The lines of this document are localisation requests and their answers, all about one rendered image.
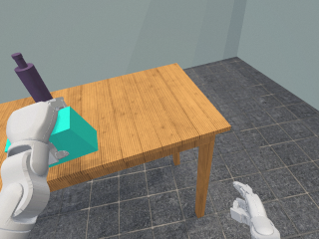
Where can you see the table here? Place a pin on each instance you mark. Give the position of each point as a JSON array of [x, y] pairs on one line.
[[139, 117]]

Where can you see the robot right hand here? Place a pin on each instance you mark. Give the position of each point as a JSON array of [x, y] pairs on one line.
[[243, 210]]

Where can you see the sponge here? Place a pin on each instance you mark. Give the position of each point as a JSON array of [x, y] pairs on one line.
[[72, 134]]

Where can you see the robot right forearm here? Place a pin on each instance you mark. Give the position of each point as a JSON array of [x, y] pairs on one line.
[[262, 228]]

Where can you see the robot left hand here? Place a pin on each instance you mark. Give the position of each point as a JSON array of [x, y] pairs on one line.
[[36, 122]]

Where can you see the robot left forearm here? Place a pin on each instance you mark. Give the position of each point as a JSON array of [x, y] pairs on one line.
[[25, 191]]

